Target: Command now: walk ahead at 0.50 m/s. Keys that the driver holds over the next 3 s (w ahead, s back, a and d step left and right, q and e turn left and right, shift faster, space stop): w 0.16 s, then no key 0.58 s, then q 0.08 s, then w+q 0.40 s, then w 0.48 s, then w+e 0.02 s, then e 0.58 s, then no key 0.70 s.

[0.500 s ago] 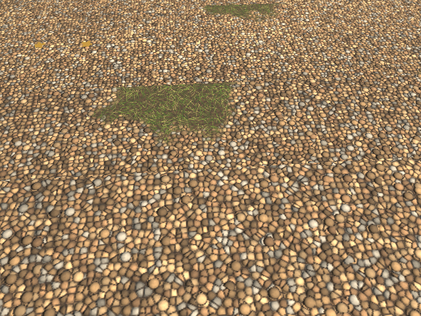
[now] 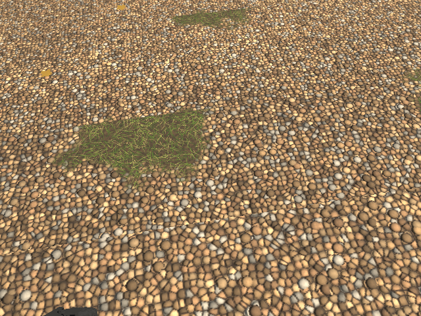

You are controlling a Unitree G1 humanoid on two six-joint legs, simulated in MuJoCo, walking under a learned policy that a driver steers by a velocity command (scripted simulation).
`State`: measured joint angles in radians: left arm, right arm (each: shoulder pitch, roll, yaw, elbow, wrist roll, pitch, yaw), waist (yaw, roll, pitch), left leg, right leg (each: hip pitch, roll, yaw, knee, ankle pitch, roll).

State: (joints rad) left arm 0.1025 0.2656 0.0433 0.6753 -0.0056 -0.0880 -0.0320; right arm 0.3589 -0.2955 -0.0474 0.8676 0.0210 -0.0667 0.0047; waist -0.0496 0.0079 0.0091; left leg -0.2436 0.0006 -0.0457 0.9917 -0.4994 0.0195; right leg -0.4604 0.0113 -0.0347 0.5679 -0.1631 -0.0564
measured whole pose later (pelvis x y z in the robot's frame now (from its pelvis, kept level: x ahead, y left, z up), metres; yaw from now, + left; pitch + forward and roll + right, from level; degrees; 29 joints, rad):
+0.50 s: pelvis +0.24 +0.03 +0.00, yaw +0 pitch +3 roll -1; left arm 0.28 0.25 0.04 0.81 0.05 -0.09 -0.06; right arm 0.06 -0.28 -0.01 0.79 0.01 -0.10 0.03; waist 0.03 0.03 -0.01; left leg -0.48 0.01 0.03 0.44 -0.02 0.04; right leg -0.28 0.01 0.01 0.89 -0.64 0.07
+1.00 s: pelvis +0.33 +0.03 +0.01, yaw +5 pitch +1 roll +2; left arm 0.28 0.27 0.05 0.82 0.03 -0.11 0.05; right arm 0.17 -0.30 -0.09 0.77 -0.06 -0.07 0.03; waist 0.04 -0.02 -0.01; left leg -0.41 -0.02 0.05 0.70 -0.37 0.10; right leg -0.01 -0.11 -0.12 0.39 -0.39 0.02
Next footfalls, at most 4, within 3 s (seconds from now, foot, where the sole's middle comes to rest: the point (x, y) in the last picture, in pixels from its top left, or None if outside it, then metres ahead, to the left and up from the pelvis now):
0.38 left None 0.40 0.13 -0.76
0.62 right None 0.27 -0.11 -0.76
1.10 left None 0.44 0.16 -0.76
1.48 right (209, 250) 0.68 0.02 -0.76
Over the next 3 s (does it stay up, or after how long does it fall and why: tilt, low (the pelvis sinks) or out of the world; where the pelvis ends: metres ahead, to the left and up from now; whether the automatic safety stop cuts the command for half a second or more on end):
stays up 1.03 0.25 -0.18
